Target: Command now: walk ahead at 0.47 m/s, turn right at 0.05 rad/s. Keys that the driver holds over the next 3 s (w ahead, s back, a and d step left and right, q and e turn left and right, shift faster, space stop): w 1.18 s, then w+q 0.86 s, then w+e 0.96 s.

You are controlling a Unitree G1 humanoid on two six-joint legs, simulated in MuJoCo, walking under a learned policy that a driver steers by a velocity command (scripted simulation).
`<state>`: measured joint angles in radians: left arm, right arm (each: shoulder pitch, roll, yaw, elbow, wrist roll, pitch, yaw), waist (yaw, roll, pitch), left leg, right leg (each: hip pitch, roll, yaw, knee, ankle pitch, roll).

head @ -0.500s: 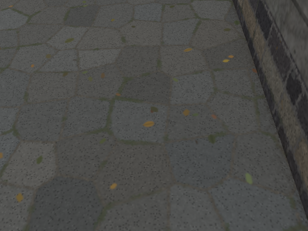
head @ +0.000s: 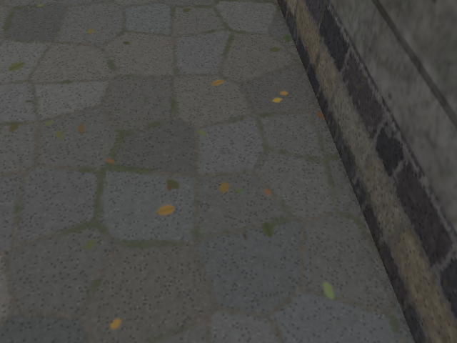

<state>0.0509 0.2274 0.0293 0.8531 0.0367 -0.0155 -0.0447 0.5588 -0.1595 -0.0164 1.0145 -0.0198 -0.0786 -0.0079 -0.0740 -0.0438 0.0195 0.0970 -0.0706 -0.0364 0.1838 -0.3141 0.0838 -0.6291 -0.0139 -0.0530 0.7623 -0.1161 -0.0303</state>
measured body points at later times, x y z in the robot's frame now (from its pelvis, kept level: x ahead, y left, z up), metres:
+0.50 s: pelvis +0.27 -0.01 +0.00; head +0.30 -0.01 +0.45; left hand +0.21 +0.23 -0.14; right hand +0.43 -0.25 -0.12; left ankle +0.44 +0.13 -0.69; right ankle +0.17 -0.08 -0.74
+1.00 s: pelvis +0.54 +0.04 +0.01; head +0.56 +0.05 +0.46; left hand +0.67 +0.28 -0.13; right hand +0.49 -0.21 -0.13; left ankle +0.49 +0.09 -0.74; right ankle +0.68 -0.12 -0.68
